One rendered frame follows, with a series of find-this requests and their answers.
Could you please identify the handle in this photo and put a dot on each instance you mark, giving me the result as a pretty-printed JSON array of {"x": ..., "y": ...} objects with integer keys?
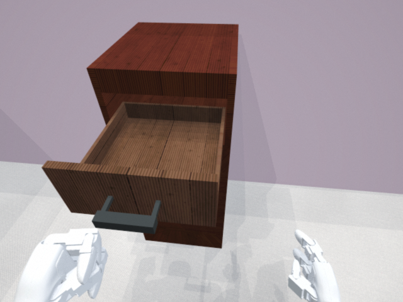
[{"x": 126, "y": 221}]

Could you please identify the drawer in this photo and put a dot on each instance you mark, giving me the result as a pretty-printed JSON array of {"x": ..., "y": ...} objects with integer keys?
[{"x": 149, "y": 152}]

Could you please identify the left robot hand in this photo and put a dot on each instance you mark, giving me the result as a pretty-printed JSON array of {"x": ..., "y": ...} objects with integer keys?
[{"x": 76, "y": 256}]

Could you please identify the cabinet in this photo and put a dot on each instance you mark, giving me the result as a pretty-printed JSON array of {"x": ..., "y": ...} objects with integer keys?
[{"x": 174, "y": 63}]

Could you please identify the right robot hand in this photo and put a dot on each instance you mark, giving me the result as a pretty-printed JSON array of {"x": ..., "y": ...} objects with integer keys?
[{"x": 319, "y": 283}]

